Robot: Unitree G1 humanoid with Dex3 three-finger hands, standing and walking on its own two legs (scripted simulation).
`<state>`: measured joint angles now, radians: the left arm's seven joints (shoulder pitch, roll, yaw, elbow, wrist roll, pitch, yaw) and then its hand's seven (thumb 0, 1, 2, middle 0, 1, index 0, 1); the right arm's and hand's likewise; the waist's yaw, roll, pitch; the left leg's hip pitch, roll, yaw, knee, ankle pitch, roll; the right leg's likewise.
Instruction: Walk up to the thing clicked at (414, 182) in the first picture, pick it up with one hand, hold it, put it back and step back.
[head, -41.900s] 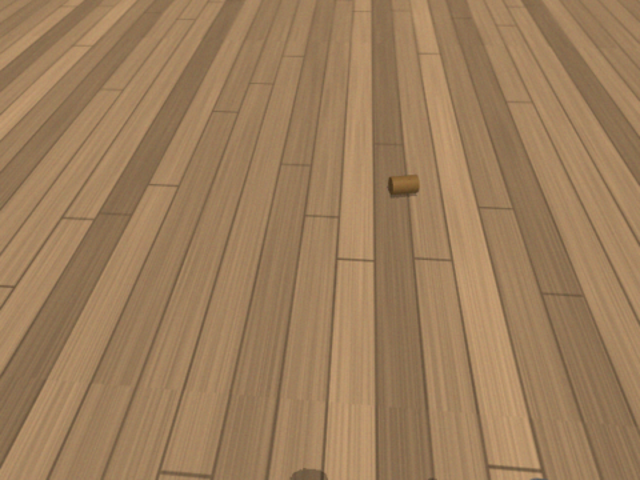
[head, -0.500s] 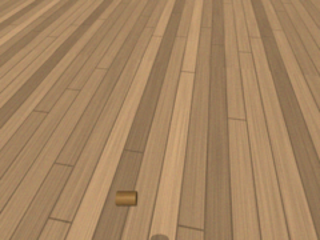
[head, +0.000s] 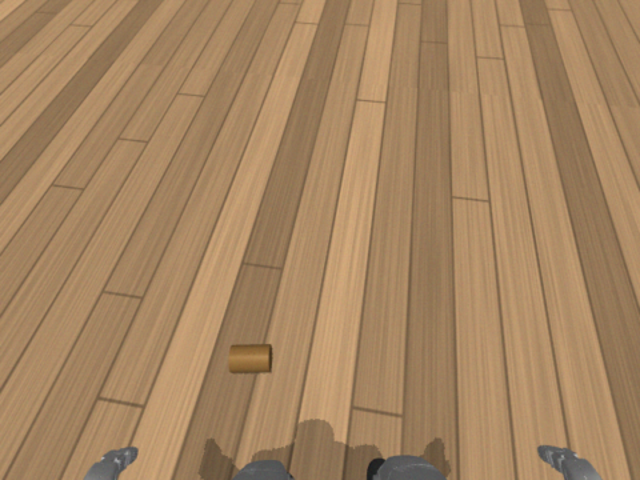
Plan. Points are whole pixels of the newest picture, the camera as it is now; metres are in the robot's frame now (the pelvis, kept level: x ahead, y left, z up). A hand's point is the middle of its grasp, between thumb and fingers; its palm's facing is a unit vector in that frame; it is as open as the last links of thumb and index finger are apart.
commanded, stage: step back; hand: left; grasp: from above
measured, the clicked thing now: (251, 358) +0.45 +0.24 -0.73
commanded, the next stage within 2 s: none
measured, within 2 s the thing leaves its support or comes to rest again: neither
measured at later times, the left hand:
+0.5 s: hand out of the picture +0.03 +0.30 -0.17, palm faces -0.12 -0.92 -0.36, open 7.3 cm
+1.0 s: hand out of the picture -0.09 +0.29 -0.16, palm faces -0.03 -0.93 -0.37, open 7.3 cm
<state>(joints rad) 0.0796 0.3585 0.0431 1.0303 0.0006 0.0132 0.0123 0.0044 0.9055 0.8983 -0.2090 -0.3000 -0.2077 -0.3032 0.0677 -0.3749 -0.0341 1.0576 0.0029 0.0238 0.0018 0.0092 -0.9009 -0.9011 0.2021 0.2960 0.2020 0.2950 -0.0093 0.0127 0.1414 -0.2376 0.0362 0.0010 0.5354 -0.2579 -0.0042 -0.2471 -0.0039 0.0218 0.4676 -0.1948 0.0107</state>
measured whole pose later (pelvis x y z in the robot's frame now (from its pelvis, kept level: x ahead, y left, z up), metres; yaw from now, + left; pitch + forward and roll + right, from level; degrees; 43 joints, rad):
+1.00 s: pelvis -0.24 +0.04 -0.02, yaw -2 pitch -3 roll +2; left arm 0.09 0.39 0.07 0.76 0.03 0.07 0.01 0.00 0.91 0.90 -0.21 -0.30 -0.21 -0.30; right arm 0.18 -0.36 -0.04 0.90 -0.03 0.02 -0.02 0.01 -0.90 -0.90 0.20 0.30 0.20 0.29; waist 0.02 -0.09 0.21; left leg -0.21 -0.08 0.00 0.63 -0.35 0.03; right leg -0.43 -0.03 0.03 0.71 -0.28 -0.01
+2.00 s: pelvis -0.59 -0.01 -0.01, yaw +0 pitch -2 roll -1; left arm 0.17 0.38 0.07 0.85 0.01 0.07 0.01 0.01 0.91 0.90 -0.21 -0.30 -0.21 -0.30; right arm 0.18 -0.36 -0.03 0.87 -0.04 0.04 -0.01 0.01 -0.90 -0.90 0.21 0.30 0.21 0.30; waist 0.01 -0.03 0.12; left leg -0.31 0.00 -0.01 0.59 -0.25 0.04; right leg -0.43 0.09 0.13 1.17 -0.46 -0.01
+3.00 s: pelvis -0.59 -0.02 -0.01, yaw -1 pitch -2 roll +0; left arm 0.10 0.35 0.03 1.01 0.01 -0.01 -0.01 0.01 0.91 0.90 -0.21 -0.30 -0.21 -0.30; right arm 0.17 -0.35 -0.02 1.05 -0.01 -0.01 0.00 0.01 -0.90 -0.90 0.20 0.30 0.20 0.29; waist 0.01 0.00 0.06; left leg -0.23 0.00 -0.03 0.58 -0.32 -0.01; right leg -0.27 -0.03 -0.02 0.59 -0.29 0.01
